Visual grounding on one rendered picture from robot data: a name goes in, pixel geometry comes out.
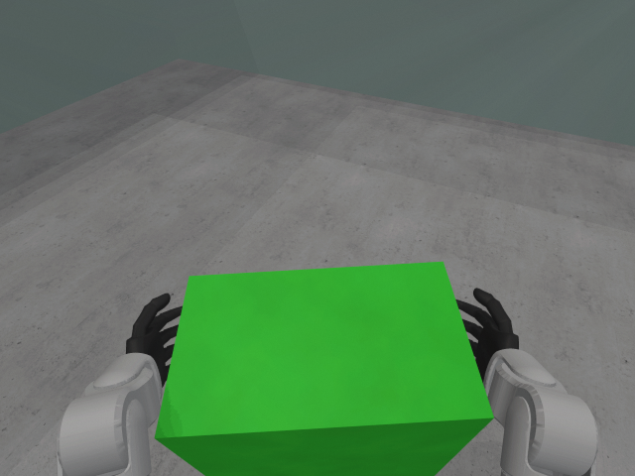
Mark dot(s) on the robot right forearm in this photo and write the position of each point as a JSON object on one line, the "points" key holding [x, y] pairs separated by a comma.
{"points": [[547, 432]]}

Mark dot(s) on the right robot hand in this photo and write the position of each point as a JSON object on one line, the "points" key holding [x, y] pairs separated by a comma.
{"points": [[497, 332]]}

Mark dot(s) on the left robot hand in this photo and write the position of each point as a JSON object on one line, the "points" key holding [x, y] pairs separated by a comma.
{"points": [[147, 338]]}

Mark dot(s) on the robot left forearm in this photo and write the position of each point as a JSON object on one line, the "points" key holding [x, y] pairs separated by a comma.
{"points": [[105, 431]]}

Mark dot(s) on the carton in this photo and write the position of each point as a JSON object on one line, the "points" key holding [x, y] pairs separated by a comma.
{"points": [[352, 371]]}

